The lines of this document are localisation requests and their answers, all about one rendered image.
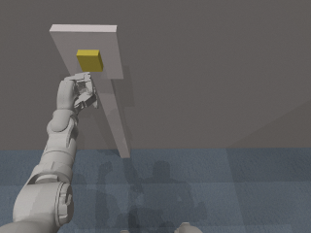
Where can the robot left upper arm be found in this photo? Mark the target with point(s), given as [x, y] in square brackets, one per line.
[42, 208]

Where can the button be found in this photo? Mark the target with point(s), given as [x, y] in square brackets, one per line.
[90, 60]

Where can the robot right shin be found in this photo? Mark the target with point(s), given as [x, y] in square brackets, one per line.
[184, 224]

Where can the robot left hand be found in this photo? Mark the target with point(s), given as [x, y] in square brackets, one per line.
[70, 98]

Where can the panel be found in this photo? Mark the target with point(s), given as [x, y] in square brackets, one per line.
[69, 38]

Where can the left robot forearm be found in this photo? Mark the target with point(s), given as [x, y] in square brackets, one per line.
[59, 154]

